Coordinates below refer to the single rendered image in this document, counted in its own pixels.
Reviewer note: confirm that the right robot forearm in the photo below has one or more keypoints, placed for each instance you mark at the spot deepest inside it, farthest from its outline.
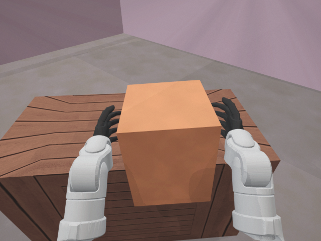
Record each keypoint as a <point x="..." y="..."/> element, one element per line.
<point x="253" y="187"/>

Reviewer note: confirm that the robot right hand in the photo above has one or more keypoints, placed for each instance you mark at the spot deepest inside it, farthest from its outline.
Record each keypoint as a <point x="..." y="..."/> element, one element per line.
<point x="231" y="116"/>

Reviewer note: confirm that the pedestal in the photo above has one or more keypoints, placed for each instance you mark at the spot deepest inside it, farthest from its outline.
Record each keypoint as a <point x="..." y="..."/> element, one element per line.
<point x="38" y="150"/>

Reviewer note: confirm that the robot left hand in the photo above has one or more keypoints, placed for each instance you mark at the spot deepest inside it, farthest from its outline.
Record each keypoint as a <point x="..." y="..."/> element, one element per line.
<point x="104" y="123"/>

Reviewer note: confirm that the left robot forearm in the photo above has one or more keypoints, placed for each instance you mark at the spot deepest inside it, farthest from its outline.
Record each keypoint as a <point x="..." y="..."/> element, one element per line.
<point x="84" y="218"/>

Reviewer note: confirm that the carton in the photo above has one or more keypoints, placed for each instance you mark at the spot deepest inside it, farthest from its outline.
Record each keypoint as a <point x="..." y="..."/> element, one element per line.
<point x="169" y="136"/>

